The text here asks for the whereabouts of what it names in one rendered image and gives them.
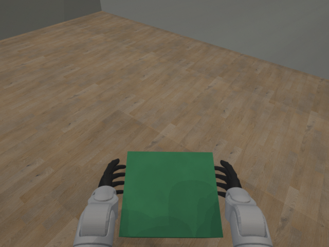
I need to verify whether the robot right hand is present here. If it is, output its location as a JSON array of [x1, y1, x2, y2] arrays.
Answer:
[[214, 160, 242, 198]]

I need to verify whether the robot left hand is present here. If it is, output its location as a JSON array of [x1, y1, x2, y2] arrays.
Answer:
[[98, 159, 126, 194]]

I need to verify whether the robot left forearm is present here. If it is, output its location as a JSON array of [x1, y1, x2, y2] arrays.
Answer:
[[73, 186, 118, 247]]

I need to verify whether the robot right forearm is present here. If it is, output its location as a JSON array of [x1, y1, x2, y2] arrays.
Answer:
[[225, 187, 273, 247]]

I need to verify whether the carton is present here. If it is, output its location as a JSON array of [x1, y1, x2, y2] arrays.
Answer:
[[119, 151, 223, 238]]

